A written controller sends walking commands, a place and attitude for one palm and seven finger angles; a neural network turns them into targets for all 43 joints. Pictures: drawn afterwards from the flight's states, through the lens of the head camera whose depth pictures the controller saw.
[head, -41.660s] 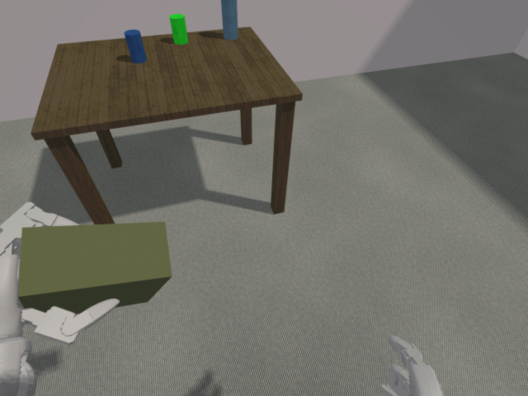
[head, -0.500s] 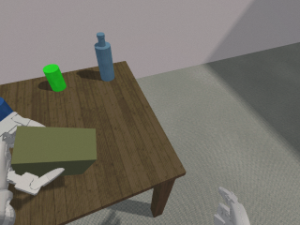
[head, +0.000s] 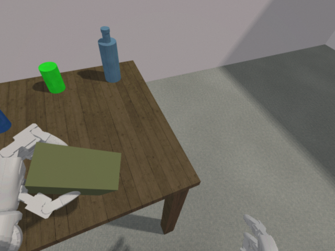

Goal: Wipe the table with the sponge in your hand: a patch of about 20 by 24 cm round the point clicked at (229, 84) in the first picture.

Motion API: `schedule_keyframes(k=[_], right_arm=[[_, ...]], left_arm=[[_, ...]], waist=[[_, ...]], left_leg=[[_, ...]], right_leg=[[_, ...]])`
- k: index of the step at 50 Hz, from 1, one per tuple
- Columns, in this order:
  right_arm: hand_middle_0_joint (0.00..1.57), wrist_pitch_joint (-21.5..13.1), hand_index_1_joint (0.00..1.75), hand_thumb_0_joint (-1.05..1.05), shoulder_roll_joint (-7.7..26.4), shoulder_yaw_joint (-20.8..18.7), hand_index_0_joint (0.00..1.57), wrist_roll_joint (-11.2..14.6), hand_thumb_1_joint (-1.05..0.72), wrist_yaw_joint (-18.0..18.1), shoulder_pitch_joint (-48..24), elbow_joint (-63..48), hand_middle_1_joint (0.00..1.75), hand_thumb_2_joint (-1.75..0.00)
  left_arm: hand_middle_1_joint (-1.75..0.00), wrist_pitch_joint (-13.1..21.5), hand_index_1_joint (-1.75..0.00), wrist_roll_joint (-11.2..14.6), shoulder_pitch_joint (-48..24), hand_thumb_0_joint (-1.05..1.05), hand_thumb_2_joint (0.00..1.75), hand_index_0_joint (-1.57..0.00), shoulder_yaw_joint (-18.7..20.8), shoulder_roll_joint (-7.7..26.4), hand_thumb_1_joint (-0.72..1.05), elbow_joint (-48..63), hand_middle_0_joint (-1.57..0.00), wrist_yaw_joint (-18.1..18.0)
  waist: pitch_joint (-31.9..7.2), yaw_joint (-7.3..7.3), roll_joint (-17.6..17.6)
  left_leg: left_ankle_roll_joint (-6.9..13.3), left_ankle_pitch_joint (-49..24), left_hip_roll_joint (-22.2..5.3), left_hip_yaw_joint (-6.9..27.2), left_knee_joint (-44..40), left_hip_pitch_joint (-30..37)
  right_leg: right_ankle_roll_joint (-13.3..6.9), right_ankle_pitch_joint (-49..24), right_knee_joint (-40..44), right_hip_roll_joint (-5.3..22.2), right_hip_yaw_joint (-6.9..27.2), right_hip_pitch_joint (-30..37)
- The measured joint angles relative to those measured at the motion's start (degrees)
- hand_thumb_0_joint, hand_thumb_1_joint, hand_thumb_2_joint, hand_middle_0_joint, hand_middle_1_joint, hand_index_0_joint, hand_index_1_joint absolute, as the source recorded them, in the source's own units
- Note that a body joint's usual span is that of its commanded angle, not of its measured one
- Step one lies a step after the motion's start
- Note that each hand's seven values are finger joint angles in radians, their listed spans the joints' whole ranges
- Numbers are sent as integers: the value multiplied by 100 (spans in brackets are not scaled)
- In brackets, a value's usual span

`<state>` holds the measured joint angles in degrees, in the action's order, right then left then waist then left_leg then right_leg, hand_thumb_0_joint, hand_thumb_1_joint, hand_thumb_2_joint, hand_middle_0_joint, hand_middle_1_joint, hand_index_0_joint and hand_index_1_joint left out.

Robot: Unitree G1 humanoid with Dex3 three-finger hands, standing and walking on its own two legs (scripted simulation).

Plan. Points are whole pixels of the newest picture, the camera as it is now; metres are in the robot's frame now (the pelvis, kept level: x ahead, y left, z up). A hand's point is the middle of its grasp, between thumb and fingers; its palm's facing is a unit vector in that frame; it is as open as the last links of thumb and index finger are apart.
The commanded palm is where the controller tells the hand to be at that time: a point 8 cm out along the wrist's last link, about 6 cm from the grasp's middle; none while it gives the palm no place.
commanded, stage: shuffle to correct the standing spot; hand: left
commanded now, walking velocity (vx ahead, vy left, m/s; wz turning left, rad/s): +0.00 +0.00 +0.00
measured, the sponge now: (86, 174) +0.23 +0.18 +0.11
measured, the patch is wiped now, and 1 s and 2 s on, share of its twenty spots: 0.00 0.00 0.00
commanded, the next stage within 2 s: none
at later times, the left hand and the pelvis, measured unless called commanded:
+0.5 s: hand (53, 166) +0.22 +0.22 +0.16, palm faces +0.37 -0.88 -0.31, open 10.6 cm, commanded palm +0.15 +0.25 +0.18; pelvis -0.01 -0.03 -0.01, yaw -1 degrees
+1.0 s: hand (89, 152) +0.25 +0.17 +0.17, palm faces +0.27 -0.86 -0.43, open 10.6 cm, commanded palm +0.18 +0.21 +0.18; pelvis +0.01 -0.06 -0.01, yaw -1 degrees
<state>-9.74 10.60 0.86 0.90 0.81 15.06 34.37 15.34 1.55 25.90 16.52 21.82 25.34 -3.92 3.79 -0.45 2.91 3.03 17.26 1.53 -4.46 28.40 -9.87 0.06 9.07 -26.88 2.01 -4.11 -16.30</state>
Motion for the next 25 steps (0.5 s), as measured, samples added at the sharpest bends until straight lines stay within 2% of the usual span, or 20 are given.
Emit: schedule_keyframes(k=[4,8,15,18,25], right_arm=[[20,-26,30,1,-24,7,20,16,-90,87,-18,-41,30,-90],[20,-100,30,1,37,-25,20,17,-90,55,-141,-21,30,-90],[20,-23,30,1,-57,-34,20,26,-90,-91,-385,-62,30,-90],[20,52,30,1,-146,2,20,26,-90,-119,-455,-147,30,-90],[20,111,30,1,-202,49,20,9,-90,-144,-455,-278,30,-90]], left_arm=[[-129,-40,-129,74,-285,-1,103,-70,402,258,-54,-146,-69,-83],[-130,-90,-129,164,-531,-1,103,-70,638,171,-54,-92,-69,-207],[-130,-149,-130,203,-561,-1,103,-70,334,-137,-54,90,-69,-189],[-130,-253,-130,199,-554,-1,103,-70,277,-118,-54,35,-69,-150],[-130,-407,-130,242,-502,-1,103,-70,412,1,-54,218,-69,-163]], waist=[[42,-77,108],[85,-163,92],[11,-191,111],[16,-171,150],[152,-155,172]], left_leg=[[-31,-10,-29,76,44,-67],[-39,11,-27,70,80,-55],[-84,98,-72,18,205,-30],[-127,125,-129,10,277,-57],[-259,146,-300,56,428,-192]], right_leg=[[-39,-24,32,-20,-81,-8],[-36,-4,-20,-14,-74,-9],[-56,91,-197,-54,-23,-34],[-103,105,-252,-107,-22,-65],[-252,81,-288,-264,-87,-152]])
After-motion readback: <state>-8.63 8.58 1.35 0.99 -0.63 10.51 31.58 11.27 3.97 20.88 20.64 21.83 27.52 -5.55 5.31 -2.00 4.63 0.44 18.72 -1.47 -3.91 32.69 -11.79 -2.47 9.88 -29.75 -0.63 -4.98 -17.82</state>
